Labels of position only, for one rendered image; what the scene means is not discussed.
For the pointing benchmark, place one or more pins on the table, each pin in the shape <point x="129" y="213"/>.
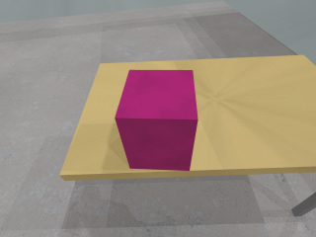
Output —
<point x="255" y="116"/>

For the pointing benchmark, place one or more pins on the carton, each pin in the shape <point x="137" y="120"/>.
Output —
<point x="157" y="119"/>

